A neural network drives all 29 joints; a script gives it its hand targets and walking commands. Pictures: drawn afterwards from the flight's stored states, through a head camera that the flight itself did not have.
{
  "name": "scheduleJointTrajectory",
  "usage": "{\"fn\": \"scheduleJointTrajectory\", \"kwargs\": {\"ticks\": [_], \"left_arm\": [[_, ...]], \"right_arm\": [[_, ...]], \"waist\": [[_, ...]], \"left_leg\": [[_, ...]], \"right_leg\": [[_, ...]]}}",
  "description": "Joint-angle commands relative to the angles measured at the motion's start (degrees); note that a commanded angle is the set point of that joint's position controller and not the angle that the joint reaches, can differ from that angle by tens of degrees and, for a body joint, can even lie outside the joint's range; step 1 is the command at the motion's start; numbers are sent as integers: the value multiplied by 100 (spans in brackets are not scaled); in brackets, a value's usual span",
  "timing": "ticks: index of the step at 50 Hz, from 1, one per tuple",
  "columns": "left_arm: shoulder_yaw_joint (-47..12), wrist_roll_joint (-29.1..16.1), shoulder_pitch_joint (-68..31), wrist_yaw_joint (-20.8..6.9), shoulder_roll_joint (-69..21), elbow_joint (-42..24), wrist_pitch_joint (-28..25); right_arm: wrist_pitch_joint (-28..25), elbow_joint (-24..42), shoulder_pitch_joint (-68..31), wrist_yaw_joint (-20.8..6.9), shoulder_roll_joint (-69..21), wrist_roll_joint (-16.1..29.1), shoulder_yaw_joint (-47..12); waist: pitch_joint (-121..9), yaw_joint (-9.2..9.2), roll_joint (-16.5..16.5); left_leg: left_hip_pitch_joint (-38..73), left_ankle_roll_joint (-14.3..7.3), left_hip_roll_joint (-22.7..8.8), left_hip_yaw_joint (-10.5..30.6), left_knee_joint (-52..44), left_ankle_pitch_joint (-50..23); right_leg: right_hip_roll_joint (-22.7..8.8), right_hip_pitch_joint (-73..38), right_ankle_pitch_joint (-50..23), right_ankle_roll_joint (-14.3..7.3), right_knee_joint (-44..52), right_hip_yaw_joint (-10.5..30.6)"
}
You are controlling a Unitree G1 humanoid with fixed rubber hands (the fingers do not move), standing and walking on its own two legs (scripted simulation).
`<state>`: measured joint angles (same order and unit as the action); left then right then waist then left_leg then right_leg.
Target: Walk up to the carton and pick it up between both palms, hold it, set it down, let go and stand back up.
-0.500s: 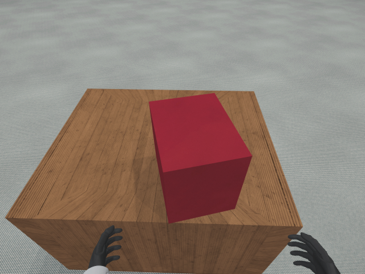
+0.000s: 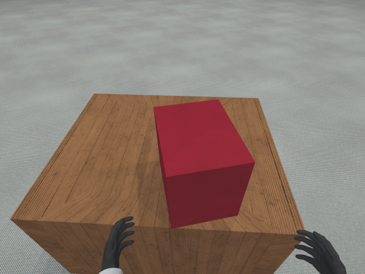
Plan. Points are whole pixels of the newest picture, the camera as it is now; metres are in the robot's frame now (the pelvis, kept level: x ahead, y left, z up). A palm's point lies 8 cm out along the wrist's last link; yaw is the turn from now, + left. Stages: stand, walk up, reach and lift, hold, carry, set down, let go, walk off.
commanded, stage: reach and lift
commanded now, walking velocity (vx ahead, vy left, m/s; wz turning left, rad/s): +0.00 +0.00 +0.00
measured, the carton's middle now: (195, 161) +0.50 -0.01 -0.07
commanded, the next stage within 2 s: none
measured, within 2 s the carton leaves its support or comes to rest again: neither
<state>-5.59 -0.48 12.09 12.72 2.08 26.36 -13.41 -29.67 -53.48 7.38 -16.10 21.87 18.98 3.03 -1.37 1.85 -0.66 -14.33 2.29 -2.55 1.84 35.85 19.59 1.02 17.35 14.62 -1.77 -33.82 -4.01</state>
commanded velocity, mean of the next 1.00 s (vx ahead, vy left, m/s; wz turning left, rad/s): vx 0.00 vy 0.00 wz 0.00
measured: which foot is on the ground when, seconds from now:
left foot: down 0.00-1.00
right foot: down 0.00-1.00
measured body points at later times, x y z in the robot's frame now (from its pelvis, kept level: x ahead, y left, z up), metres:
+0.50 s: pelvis +0.01 +0.00 +0.00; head +0.00 +0.00 +0.45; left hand +0.22 +0.17 -0.03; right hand +0.26 -0.27 -0.02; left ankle +0.00 +0.14 -0.73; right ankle +0.04 -0.10 -0.73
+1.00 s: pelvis +0.02 +0.00 +0.00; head +0.01 +0.00 +0.45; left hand +0.27 +0.19 +0.00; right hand +0.33 -0.25 +0.02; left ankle +0.00 +0.14 -0.73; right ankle +0.04 -0.10 -0.73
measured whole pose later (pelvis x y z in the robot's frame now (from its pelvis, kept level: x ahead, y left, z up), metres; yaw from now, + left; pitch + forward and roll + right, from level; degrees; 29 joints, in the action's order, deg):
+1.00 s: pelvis +0.02 +0.00 +0.00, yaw +0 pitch +0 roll -1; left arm -3.3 -2.2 3.1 15.4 1.8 21.0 -4.3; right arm -21.2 -53.0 -12.6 -15.5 21.9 21.0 2.0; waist -1.4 3.5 -0.2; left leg -14.4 2.3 -2.5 1.8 35.8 21.0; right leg 1.0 17.6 16.4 -1.8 -34.3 -4.0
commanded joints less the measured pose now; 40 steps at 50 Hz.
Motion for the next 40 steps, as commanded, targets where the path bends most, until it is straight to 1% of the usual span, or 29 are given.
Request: {"fn": "scheduleJointTrajectory", "kwargs": {"ticks": [1, 3, 6, 8, 9, 10, 11, 12, 14, 15, 17, 18, 20, 21, 23, 24, 25, 27, 28, 29, 31, 32, 33, 34, 35, 36, 38, 39, 40], "left_arm": [[-97, -167, -397, 175, -201, -818, -373], [-195, -176, -548, 242, -156, -1053, -469], [-195, -123, -886, 312, -150, -981, -419], [-241, -175, -934, 290, -189, -767, -359], [-208, -225, -1123, 321, -120, -940, -307], [-214, -206, -1078, 344, -193, -812, -221], [-211, -239, -1248, 354, -139, -968, -173], [-261, -238, -1205, 370, -137, -1014, -164], [-88, -208, -1398, 385, -66, -1213, -111], [20, -140, -1368, 392, -25, -1096, -102], [-60, -192, -1441, 385, 46, -1318, -74], [1, -183, -1514, 377, 4, -1189, -36], [-38, -243, -1493, 373, 0, -1336, -17], [35, -212, -1638, 384, 42, -1463, -18], [28, -234, -1537, 379, 1, -1581, 22], [115, -187, -1779, 373, 75, -1546, 14], [93, -178, -1466, 394, 38, -1540, 37], [66, -203, -1752, 359, 67, -1652, 57], [151, -185, -1597, 337, 60, -1537, 97], [87, -202, -1655, 338, 49, -1580, 104], [147, -222, -1627, 340, 93, -1710, 106], [74, -199, -1714, 333, 1, -1576, 161], [149, -163, -1868, 338, 29, -1678, 190], [127, -181, -1893, 346, 2, -1697, 223], [118, -207, -1963, 319, -32, -1694, 232], [182, -166, -2011, 344, -15, -1725, 265], [156, -159, -2058, 336, -12, -1781, 344], [238, -98, -2172, 333, 9, -1804, 375], [343, -70, -2135, 327, 0, -1706, 447]], "right_arm": [[-399, 463, -1100, -153, 1509, 382, -393], [-432, 736, -1205, -153, 1372, 456, -453], [-338, 666, -1525, -181, 1452, 490, -532], [-239, 645, -1589, -164, 1402, 420, -532], [-174, 778, -1774, -173, 1471, 449, -495], [-91, 739, -1758, -182, 1469, 519, -513], [-24, 794, -1945, -167, 1411, 456, -522], [21, 705, -1925, -182, 1605, 448, -440], [92, 886, -2045, -147, 1447, 441, -511], [137, 834, -1907, -108, 1365, 477, -562], [177, 792, -2055, -91, 1467, 445, -504], [206, 836, -2095, -65, 1435, 395, -529], [261, 772, -2099, -21, 1478, 357, -521], [251, 826, -2231, -16, 1541, 410, -507], [254, 896, -2272, 7, 1610, 396, -414], [258, 881, -2381, 33, 1410, 391, -493], [258, 899, -2219, 12, 1546, 445, -489], [256, 989, -2446, 63, 1455, 374, -495], [251, 1025, -2385, 93, 1474, 362, -490], [250, 1009, -2438, 92, 1616, 396, -514], [244, 987, -2537, 89, 1522, 415, -586], [259, 903, -2626, 92, 1655, 416, -458], [250, 1047, -2838, 95, 1591, 429, -511], [254, 979, -2804, 92, 1614, 485, -523], [266, 908, -2901, 116, 1647, 417, -474], [286, 862, -2988, 95, 1703, 453, -495], [321, 942, -3062, 106, 1763, 447, -514], [370, 922, -3171, 130, 1670, 451, -587], [390, 928, -3212, 145, 1745, 411, -509]], "waist": [[-272, 55, 799], [-261, 134, 617], [-310, 136, 609], [-207, 60, 758], [-333, 83, 742], [-136, 93, 745], [-293, 138, 622], [-254, 43, 765], [-391, 153, 700], [-326, 202, 737], [-361, 140, 686], [-384, 121, 753], [-393, 46, 755], [-588, 147, 744], [-667, 100, 651], [-724, 160, 638], [-633, 101, 737], [-806, 133, 642], [-798, 128, 793], [-818, 92, 751], [-1009, 163, 643], [-917, 79, 668], [-1055, 207, 496], [-1100, 176, 543], [-1149, 109, 578], [-1177, 216, 457], [-1194, 185, 491], [-1209, 235, 399], [-1288, 217, 517]], "left_leg": [[-613, -148, 205, -63, -896, -68], [-706, -144, 196, -101, -907, -77], [-738, -155, 193, -98, -917, 119], [-771, -192, 230, -74, -962, 386], [-771, -153, 213, -71, -935, 485], [-839, -193, 213, -80, -943, 566], [-793, -178, 206, -104, -1012, 525], [-714, -172, 214, -87, -1030, 581], [-791, -169, 239, -139, -933, 384], [-789, -201, 241, -154, -949, 291], [-706, -156, 263, -210, -984, 121], [-789, -174, 268, -228, -995, 101], [-731, -148, 284, -262, -1027, -201], [-738, -139, 272, -305, -1008, -236], [-716, -104, 267, -315, -1014, -477], [-783, -130, 280, -319, -995, -405], [-805, -120, 288, -338, -980, -606], [-777, -115, 285, -360, -999, -707], [-799, -130, 326, -361, -1005, -799], [-765, -83, 315, -367, -1000, -949], [-773, -76, 314, -383, -976, -1063], [-763, -53, 298, -401, -1013, -1148], [-718, -26, 292, -386, -1010, -1201], [-727, -48, 293, -405, -1016, -1348], [-683, -34, 300, -391, -1015, -1372], [-651, -16, 273, -397, -1013, -1426], [-586, 43, 264, -397, -996, -1698], [-642, 3, 290, -416, -1009, -1673], [-667, -10, 300, -462, -1040, -1592]], "right_leg": [[-18, -510, 631, -166, 699, 753], [-42, -523, 802, -176, 707, 785], [-21, -478, 814, -180, 606, 726], [-49, -415, 1109, -162, 681, 744], [-82, -378, 1228, -163, 683, 764], [-109, -322, 1401, -154, 691, 838], [-92, -406, 1219, -195, 697, 757], [-72, -331, 1248, -173, 695, 695], [-133, -348, 1136, -136, 675, 834], [-142, -436, 1104, -117, 736, 866], [-123, -442, 976, -102, 767, 845], [-131, -513, 999, -101, 796, 874], [-97, -653, 508, -82, 734, 790], [-47, -731, 407, -83, 676, 736], [-24, -896, 27, -82, 658, 739], [-44, -946, 109, -75, 651, 780], [-55, -954, -93, -40, 680, 829], [-32, -1082, -410, -39, 635, 761], [-45, -1208, -507, -19, 675, 802], [-8, -1171, -689, -9, 629, 726], [-10, -1347, -917, -27, 604, 765], [75, -1330, -1122, -44, 528, 672], [87, -1353, -1179, -92, 502, 675], [108, -1430, -1392, -68, 495, 635], [141, -1375, -1349, -76, 521, 617], [146, -1364, -1334, -104, 534, 597], [174, -1409, -1671, -116, 515, 575], [157, -1486, -1633, -109, 523, 632], [172, -1521, -1637, -110, 565, 624]]}}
